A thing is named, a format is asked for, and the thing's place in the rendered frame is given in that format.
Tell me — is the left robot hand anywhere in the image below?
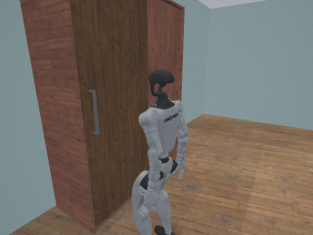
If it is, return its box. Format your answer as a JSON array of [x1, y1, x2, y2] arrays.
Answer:
[[144, 190, 158, 214]]

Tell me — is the left robot forearm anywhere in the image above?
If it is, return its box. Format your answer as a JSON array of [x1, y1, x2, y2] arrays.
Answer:
[[147, 149, 162, 193]]

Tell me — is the robot right upper arm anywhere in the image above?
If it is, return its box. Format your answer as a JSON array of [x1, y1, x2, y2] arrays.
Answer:
[[171, 100, 189, 139]]

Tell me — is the robot left upper arm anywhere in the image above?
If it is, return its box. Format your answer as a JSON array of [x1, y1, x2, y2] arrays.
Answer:
[[138, 109, 163, 159]]

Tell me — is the handle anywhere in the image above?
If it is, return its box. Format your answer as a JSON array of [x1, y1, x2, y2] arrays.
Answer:
[[88, 89, 100, 135]]

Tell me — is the wardrobe door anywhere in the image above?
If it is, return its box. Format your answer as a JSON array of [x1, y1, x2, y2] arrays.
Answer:
[[147, 0, 181, 168], [69, 0, 150, 227]]

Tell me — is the right robot hand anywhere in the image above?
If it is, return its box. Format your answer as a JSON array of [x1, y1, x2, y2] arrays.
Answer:
[[172, 159, 186, 180]]

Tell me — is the humanoid robot head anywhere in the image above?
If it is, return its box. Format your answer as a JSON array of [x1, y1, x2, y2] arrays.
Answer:
[[148, 70, 175, 110]]

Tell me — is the robot torso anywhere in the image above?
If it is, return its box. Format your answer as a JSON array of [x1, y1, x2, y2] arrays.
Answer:
[[147, 98, 179, 180]]

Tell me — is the right robot forearm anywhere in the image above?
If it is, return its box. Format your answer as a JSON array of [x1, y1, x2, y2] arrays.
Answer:
[[176, 134, 189, 162]]

